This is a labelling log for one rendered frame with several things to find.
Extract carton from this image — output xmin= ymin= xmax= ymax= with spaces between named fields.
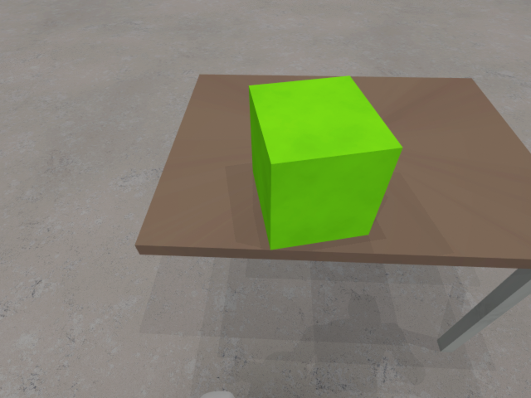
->
xmin=249 ymin=75 xmax=402 ymax=250

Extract table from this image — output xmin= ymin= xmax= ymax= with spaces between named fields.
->
xmin=135 ymin=75 xmax=531 ymax=352

